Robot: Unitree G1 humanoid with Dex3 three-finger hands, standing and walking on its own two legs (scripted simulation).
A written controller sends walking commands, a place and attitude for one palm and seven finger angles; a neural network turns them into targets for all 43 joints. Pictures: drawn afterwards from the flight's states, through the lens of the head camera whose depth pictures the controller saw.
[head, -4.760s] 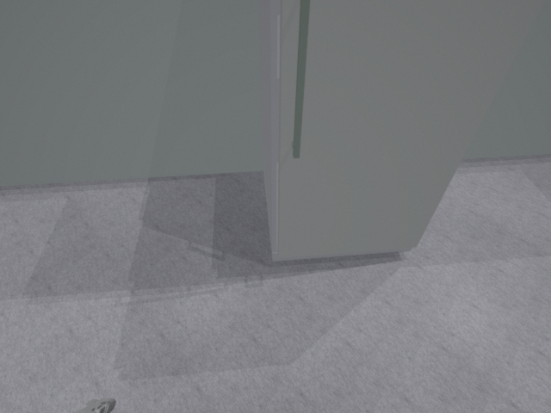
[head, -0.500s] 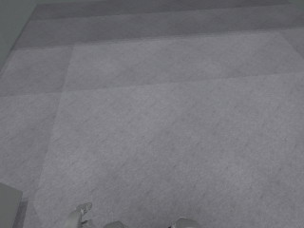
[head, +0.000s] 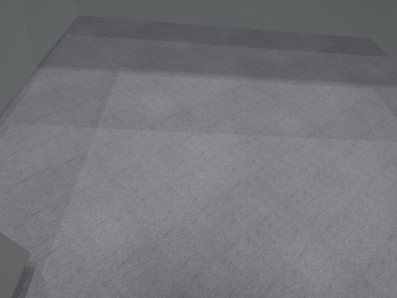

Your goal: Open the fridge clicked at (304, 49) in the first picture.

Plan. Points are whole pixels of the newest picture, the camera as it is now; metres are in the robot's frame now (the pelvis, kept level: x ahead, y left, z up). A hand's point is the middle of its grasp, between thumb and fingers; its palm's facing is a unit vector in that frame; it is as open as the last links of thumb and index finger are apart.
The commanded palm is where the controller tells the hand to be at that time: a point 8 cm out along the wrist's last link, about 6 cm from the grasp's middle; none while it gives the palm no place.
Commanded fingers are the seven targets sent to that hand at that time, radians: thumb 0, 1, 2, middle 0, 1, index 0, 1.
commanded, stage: turn to face it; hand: left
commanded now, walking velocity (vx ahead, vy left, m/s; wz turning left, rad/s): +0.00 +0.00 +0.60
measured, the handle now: out of the picture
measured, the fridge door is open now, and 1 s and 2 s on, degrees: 0 0 0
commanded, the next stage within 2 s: none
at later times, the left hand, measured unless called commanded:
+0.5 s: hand out of the picture -0.02 +0.15 -0.15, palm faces +0.32 -0.91 -0.27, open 7.4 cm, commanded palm none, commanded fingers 0.00 0.90 0.90 -0.20 -0.30 -0.20 -0.30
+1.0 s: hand out of the picture -0.16 +0.23 -0.17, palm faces +0.61 -0.75 -0.25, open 7.4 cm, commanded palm none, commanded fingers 0.00 0.90 0.90 -0.20 -0.30 -0.20 -0.30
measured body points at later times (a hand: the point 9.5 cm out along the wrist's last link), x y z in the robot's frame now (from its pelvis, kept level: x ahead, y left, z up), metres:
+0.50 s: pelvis -0.05 -0.05 +0.00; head -0.03 -0.08 +0.45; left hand -0.04 +0.20 -0.13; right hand +0.08 -0.30 -0.15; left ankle -0.08 +0.09 -0.65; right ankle -0.04 -0.16 -0.74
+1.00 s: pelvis -0.09 +0.01 +0.00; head -0.08 +0.05 +0.45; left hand -0.19 +0.27 -0.15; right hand +0.14 -0.15 -0.12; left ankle -0.11 +0.07 -0.74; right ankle +0.01 -0.15 -0.65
